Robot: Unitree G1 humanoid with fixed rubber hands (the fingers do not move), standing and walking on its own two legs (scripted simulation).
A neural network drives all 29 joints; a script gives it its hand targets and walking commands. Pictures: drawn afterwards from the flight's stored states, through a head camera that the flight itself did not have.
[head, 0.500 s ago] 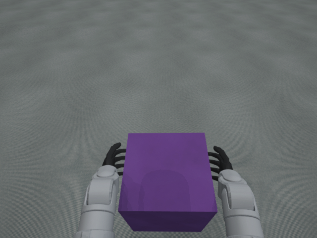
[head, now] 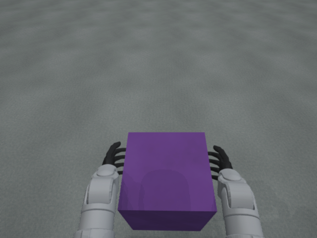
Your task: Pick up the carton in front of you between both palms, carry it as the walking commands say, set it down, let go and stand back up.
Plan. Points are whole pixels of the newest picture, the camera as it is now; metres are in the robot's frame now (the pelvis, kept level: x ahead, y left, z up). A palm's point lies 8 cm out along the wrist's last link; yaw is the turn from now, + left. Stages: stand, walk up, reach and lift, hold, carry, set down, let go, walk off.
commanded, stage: carry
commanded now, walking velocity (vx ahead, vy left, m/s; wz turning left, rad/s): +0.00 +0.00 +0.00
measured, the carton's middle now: (166, 184) +0.30 +0.00 -0.05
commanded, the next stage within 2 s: hold in 0.08 s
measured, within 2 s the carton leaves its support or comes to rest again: neither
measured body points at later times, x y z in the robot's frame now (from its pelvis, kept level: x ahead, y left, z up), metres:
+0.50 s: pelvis -0.01 +0.03 +0.01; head -0.04 +0.06 +0.46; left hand +0.32 +0.13 +0.04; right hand +0.26 -0.17 +0.04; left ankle +0.08 +0.15 -0.73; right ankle -0.04 -0.09 -0.73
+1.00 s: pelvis -0.03 +0.06 -0.03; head +0.11 +0.05 +0.40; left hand +0.36 +0.14 -0.07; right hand +0.33 -0.16 -0.08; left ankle +0.08 +0.15 -0.73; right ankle -0.04 -0.09 -0.73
